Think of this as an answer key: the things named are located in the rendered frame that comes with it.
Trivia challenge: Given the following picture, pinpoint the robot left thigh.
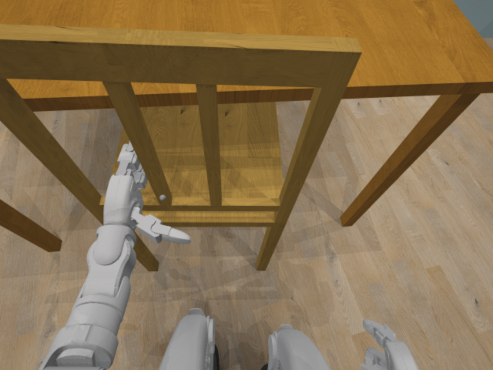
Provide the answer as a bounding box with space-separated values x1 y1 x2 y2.
159 314 215 370

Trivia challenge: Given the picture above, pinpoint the robot thigh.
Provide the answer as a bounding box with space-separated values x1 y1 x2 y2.
268 329 330 370
159 314 215 370

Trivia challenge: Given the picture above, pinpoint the robot left forearm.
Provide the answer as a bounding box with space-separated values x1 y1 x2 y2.
39 224 136 370

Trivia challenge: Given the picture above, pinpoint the robot right thigh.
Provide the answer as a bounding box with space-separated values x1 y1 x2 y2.
268 329 330 370

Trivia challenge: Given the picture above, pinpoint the chair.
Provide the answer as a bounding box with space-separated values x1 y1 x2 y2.
0 24 362 271

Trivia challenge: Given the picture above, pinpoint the left robot hand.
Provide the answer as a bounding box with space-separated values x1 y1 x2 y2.
103 141 191 244

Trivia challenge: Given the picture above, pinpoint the right robot hand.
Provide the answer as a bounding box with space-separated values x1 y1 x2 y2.
361 319 419 370

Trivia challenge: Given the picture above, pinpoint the table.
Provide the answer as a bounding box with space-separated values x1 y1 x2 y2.
0 0 493 252

